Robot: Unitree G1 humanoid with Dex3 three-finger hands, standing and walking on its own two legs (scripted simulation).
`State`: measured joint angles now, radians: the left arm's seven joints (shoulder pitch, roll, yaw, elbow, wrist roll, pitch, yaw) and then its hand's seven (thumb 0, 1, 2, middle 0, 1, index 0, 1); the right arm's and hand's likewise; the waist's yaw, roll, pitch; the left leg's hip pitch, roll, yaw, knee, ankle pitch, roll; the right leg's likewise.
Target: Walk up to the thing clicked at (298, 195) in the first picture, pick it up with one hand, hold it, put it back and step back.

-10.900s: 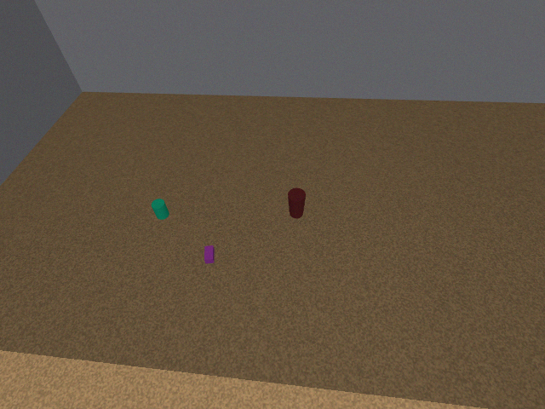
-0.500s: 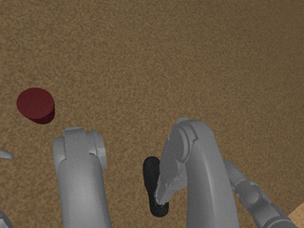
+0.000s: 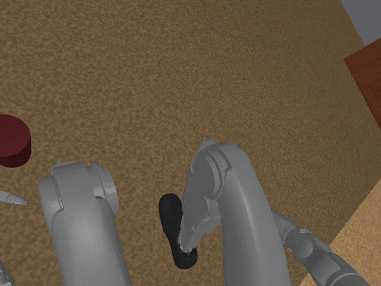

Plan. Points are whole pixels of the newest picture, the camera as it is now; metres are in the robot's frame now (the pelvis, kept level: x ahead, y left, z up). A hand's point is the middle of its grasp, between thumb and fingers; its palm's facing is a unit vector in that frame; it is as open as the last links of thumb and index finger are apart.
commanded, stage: close in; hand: left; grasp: from the side
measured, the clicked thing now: (9, 145) +0.41 +0.28 -0.21
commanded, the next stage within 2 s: rest palm in 0.08 s
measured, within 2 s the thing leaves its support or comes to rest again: leaves its support in 1.32 s
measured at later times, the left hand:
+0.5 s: hand (2, 148) +0.39 +0.28 -0.17, palm faces +0.31 -0.95 -0.02, open 14.7 cm
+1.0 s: hand (2, 141) +0.41 +0.28 -0.17, palm faces +0.35 -0.94 +0.00, open 10.5 cm
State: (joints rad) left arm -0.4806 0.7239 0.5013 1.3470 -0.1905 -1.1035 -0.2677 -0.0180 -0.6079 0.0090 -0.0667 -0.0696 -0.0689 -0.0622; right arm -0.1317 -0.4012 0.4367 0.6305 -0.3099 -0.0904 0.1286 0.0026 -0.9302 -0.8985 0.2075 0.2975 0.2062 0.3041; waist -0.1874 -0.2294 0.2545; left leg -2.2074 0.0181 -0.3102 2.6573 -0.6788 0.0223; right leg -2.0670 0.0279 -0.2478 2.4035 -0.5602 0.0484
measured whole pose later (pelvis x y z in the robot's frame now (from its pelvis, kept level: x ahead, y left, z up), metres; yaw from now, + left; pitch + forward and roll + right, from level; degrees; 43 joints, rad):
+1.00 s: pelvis +0.00 +0.00 +0.00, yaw -2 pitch +9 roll -18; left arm -0.56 0.79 0.50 1.43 -0.09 -1.18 0.00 0.01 -0.11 0.64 -0.70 -0.75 -0.61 -0.76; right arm -0.18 -0.39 0.52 0.58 -0.37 -0.03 0.15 0.00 -0.88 -0.89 0.21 0.30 0.20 0.30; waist -0.22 -0.29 0.33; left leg -2.19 0.02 -0.37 2.68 -0.71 0.02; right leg -2.04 0.05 -0.29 2.39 -0.55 0.06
